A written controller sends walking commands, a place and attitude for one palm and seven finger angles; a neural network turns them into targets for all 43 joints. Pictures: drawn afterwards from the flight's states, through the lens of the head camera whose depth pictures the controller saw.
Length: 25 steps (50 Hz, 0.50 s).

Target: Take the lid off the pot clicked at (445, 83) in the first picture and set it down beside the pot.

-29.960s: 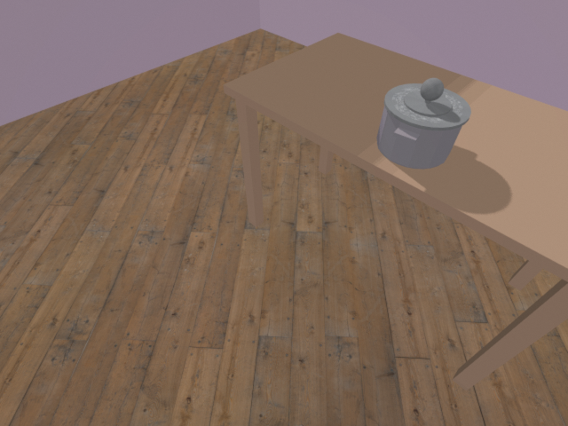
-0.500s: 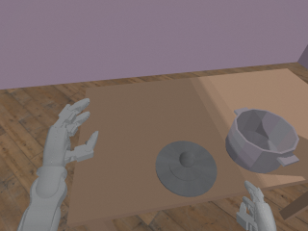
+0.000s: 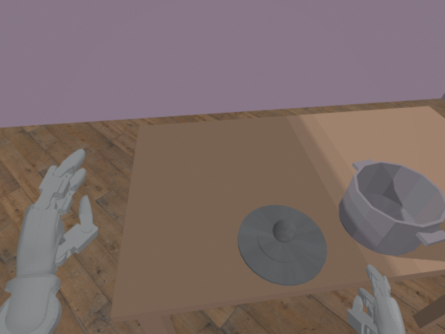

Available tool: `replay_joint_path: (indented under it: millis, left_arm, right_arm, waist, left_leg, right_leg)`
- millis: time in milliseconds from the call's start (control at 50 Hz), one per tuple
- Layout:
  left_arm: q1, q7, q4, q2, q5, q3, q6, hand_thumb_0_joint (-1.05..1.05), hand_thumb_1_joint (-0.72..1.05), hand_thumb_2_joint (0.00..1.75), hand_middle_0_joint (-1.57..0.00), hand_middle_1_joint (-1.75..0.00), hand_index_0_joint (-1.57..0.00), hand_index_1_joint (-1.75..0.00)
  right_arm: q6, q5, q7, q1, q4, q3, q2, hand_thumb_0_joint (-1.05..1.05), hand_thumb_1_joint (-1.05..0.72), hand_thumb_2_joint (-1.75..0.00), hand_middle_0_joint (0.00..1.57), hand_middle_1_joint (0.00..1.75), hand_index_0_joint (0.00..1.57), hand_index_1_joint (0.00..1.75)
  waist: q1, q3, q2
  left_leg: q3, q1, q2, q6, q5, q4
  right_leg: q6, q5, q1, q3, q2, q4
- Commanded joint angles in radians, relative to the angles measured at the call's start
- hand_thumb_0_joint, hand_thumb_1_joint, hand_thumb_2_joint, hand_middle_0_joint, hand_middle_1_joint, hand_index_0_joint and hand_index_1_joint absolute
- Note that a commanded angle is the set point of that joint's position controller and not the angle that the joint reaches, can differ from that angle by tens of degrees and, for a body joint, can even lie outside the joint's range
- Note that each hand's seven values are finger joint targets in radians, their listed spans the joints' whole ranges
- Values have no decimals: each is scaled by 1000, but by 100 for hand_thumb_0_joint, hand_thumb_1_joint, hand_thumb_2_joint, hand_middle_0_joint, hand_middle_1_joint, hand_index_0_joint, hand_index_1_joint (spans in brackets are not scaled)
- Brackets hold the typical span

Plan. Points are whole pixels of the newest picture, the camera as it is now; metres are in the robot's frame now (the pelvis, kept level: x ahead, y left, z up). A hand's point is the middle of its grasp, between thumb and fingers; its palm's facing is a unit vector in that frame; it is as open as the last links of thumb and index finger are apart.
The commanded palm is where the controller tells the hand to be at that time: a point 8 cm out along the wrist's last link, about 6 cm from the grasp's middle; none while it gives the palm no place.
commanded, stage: draw the hand back to the body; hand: left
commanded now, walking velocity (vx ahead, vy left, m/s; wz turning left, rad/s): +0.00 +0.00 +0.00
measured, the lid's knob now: (284, 230) +0.35 -0.11 -0.02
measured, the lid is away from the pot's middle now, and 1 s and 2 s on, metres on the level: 0.26 0.26 0.26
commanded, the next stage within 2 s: step back with the hand held close in 0.56 s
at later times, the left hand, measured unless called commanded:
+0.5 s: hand (52, 260) +0.17 +0.23 +0.16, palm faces +0.39 -0.82 -0.42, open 7.4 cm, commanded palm +0.12 +0.27 +0.17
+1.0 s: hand (46, 270) +0.16 +0.24 +0.15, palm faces +0.32 -0.79 -0.52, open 7.4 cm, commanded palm +0.10 +0.28 +0.17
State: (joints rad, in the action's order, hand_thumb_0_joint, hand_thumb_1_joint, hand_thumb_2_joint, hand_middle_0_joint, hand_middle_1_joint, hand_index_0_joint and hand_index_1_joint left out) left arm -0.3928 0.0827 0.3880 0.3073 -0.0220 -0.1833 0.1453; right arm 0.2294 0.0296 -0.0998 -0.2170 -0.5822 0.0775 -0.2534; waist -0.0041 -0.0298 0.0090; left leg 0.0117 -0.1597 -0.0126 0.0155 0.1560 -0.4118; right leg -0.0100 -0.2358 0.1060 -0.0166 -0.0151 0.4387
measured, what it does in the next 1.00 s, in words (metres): stands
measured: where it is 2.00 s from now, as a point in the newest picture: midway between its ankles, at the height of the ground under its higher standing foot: outside the picture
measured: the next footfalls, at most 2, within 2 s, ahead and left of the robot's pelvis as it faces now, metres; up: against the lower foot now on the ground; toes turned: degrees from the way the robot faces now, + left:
left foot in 1.86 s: +0.01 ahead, +0.11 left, +0.00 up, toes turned +3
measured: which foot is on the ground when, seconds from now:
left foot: down 0.00-1.00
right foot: down 0.00-1.00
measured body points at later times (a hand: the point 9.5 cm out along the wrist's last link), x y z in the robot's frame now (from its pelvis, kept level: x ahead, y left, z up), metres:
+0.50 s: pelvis -0.01 -0.01 -0.01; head -0.04 -0.02 +0.44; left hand +0.14 +0.27 +0.18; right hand +0.18 -0.27 -0.05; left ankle +0.05 +0.11 -0.74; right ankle +0.01 -0.11 -0.74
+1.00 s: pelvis -0.01 +0.00 -0.01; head +0.02 +0.00 +0.44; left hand +0.14 +0.28 +0.17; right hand +0.19 -0.27 -0.04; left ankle +0.05 +0.11 -0.74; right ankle +0.01 -0.11 -0.74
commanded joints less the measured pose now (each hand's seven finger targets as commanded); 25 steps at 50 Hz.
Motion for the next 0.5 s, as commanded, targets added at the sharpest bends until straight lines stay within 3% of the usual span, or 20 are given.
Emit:
replay_joint_path:
  millis: [0,20,40,100,120,140,160,200,220,240,260,300,320,340,380,400,420,440,480]
  left_arm:
    - [104,21,233,145,-1,-103,80,0,90,90,-20,-30,-20,-30]
    - [116,24,278,169,1,-127,87,0,90,90,-20,-30,-20,-30]
    - [101,26,273,144,3,-106,91,0,90,90,-20,-30,-20,-30]
    - [30,30,252,164,0,-143,92,0,90,90,-20,-30,-20,-30]
    - [24,31,269,187,-1,-171,95,0,90,90,-20,-30,-20,-30]
    - [24,30,266,148,0,-136,98,0,90,90,-20,-30,-20,-30]
    - [26,31,270,167,0,-152,102,0,90,90,-20,-30,-20,-30]
    - [-11,35,284,184,-3,-175,107,0,90,90,-20,-30,-20,-30]
    - [-15,38,315,208,-1,-206,110,0,90,90,-20,-30,-20,-30]
    - [-34,40,317,182,-1,-186,113,0,90,90,-20,-30,-20,-30]
    - [-65,40,295,185,-2,-197,114,0,90,90,-20,-30,-20,-30]
    - [-85,40,296,190,-6,-207,113,0,90,90,-20,-30,-20,-30]
    - [-69,41,327,211,-5,-229,117,0,90,90,-20,-30,-20,-30]
    - [-80,44,322,191,-4,-213,119,0,90,90,-20,-30,-20,-30]
    - [-140,47,291,208,-11,-249,117,0,90,90,-20,-30,-20,-30]
    - [-118,43,315,196,-11,-228,121,0,90,90,-20,-30,-20,-30]
    - [-92,43,346,208,-6,-235,125,0,90,90,-20,-30,-20,-30]
    - [-102,46,306,182,-5,-210,122,0,90,90,-20,-30,-20,-30]
    - [-101,50,292,199,-8,-225,123,0,90,90,-20,-30,-20,-30]
  right_arm:
    - [30,-15,39,182,132,-50,-60,0,-90,-90,20,30,20,30]
    - [33,-15,38,189,134,-49,-65,0,-90,-90,20,30,20,30]
    - [36,-14,36,185,132,-52,-56,0,-90,-90,20,30,20,30]
    - [43,-17,35,177,129,-50,-60,0,-90,-90,20,30,20,30]
    - [44,-16,34,185,129,-47,-67,0,-90,-90,20,30,20,30]
    - [44,-14,33,180,129,-51,-55,0,-90,-90,20,30,20,30]
    - [48,-15,34,184,130,-49,-63,0,-90,-90,20,30,20,30]
    - [56,-14,33,175,130,-47,-61,0,-90,-90,20,30,20,30]
    - [59,-17,30,178,131,-45,-69,0,-90,-90,20,30,20,30]
    - [62,-14,29,173,129,-48,-56,0,-90,-90,20,30,20,30]
    - [65,-17,30,171,125,-47,-60,0,-90,-90,20,30,20,30]
    - [67,-14,29,170,128,-44,-59,0,-90,-90,20,30,20,30]
    - [70,-14,29,176,127,-43,-68,0,-90,-90,20,30,20,30]
    - [72,-13,27,170,124,-46,-57,0,-90,-90,20,30,20,30]
    - [73,-11,24,168,124,-40,-55,0,-90,-90,20,30,20,30]
    - [75,-11,24,168,129,-42,-58,0,-90,-90,20,30,20,30]
    - [82,-13,25,173,127,-41,-66,0,-90,-90,20,30,20,30]
    - [83,-11,22,172,120,-43,-55,0,-90,-90,20,30,20,30]
    - [86,-8,22,165,121,-41,-59,0,-90,-90,20,30,20,30]
  waist:
    - [50,22,74]
    - [50,17,114]
    - [49,14,115]
    - [59,11,71]
    - [58,3,95]
    - [52,-12,71]
    - [57,-5,70]
    - [60,9,79]
    - [62,18,123]
    - [60,7,120]
    - [65,9,78]
    - [65,6,67]
    - [63,0,122]
    - [63,-8,133]
    - [73,4,65]
    - [67,13,75]
    - [61,2,124]
    - [60,-37,100]
    - [63,-22,74]
  left_leg:
    - [-59,50,27,15,180,100]
    - [-68,50,26,14,196,105]
    - [-77,34,30,12,224,111]
    - [-70,20,26,14,223,100]
    - [-70,25,25,16,210,93]
    - [-77,4,29,14,224,95]
    - [-72,12,27,15,232,90]
    - [-62,15,23,17,220,72]
    - [-61,22,21,17,204,68]
    - [-66,9,25,14,197,65]
    - [-65,11,26,14,189,63]
    - [-53,10,23,16,177,46]
    - [-54,12,20,16,177,42]
    - [-59,0,22,13,191,46]
    - [-53,-2,22,15,173,36]
    - [-46,9,18,17,162,25]
    - [-53,12,19,18,173,25]
    - [-56,-9,21,17,193,29]
    - [-59,-10,20,16,209,29]
  right_leg:
    - [-7,-127,152,39,13,-113]
    - [-10,-125,159,41,13,-113]
    - [-10,-137,151,42,16,-95]
    - [-9,-148,152,43,15,-101]
    - [-10,-142,164,42,15,-108]
    - [-9,-153,162,46,19,-92]
    - [-8,-164,170,41,16,-101]
    - [-8,-168,169,38,20,-103]
    - [-10,-151,171,40,22,-102]
    - [-12,-147,166,42,23,-88]
    - [-11,-147,171,45,21,-94]
    - [-9,-156,178,40,22,-99]
    - [-11,-148,188,40,24,-99]
    - [-12,-156,183,43,26,-88]
    - [-9,-161,176,43,26,-93]
    - [-7,-159,183,39,27,-95]
    - [-9,-151,200,42,28,-92]
    - [-8,-170,210,43,27,-90]
    - [-7,-193,204,40,27,-88]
